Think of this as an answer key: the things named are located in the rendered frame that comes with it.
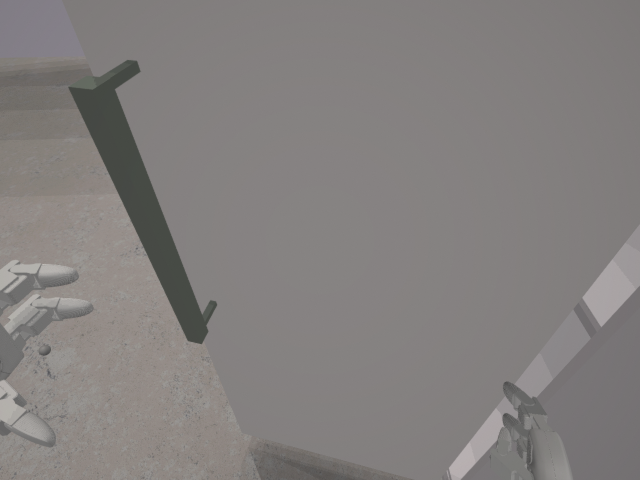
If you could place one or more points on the left robot hand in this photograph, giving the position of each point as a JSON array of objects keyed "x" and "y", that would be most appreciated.
[{"x": 29, "y": 320}]

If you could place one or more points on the right robot hand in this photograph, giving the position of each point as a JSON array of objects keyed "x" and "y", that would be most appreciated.
[{"x": 541, "y": 450}]

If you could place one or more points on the handle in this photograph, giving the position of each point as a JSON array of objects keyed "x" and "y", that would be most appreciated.
[{"x": 103, "y": 115}]

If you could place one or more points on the fridge door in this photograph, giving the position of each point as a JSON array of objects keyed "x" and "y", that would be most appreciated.
[{"x": 394, "y": 203}]

